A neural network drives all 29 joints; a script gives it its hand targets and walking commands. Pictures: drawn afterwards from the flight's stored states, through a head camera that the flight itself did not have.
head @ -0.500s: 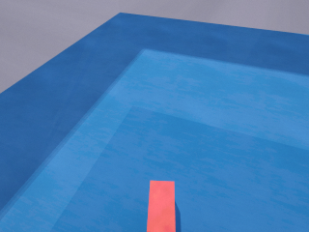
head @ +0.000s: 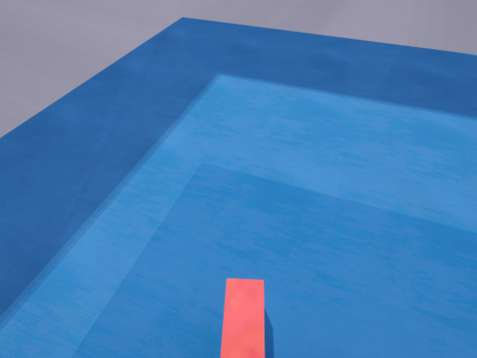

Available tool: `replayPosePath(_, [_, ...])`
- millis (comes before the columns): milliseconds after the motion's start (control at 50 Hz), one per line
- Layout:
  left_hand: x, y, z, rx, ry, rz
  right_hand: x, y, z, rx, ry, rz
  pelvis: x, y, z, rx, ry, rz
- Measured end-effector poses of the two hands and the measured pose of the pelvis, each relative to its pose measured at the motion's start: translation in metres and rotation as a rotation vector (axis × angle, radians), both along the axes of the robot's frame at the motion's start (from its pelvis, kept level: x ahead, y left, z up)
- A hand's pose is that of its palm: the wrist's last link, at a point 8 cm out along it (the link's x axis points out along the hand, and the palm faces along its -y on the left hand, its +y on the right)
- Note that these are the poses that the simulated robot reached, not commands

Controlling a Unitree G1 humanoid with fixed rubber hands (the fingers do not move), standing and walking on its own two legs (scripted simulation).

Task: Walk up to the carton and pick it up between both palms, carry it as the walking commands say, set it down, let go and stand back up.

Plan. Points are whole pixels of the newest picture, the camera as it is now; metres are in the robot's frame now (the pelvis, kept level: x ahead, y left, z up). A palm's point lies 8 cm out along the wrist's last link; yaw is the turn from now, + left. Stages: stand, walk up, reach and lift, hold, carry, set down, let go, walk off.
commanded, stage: reach and lift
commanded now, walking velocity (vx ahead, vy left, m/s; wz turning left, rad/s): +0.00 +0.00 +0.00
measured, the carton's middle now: (243, 324) +0.40 +0.00 -0.68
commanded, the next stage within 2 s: none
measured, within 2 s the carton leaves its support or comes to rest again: neither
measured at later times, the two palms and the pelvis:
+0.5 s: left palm out of the picture +0.12 +0.20 -0.16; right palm out of the picture +0.11 -0.18 -0.16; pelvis -0.04 +0.01 -0.04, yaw -3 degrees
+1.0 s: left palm (158, 337) +0.23 +0.19 -0.19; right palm (319, 340) +0.22 -0.15 -0.18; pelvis -0.10 +0.03 -0.09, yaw -3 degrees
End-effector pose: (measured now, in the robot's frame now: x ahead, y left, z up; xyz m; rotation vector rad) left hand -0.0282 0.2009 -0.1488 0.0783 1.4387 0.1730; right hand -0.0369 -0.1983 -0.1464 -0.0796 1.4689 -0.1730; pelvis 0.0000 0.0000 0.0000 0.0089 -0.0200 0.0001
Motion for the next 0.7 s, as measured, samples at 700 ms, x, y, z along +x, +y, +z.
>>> replayPosePath(700, [0.168, -0.001, -0.032, -0.05, -0.267, -0.146, 0.16, 0.024, -0.029, 0.01, -0.286, 0.056, -0.089, 0.024, -0.066, 0.0, 0.331, -0.064])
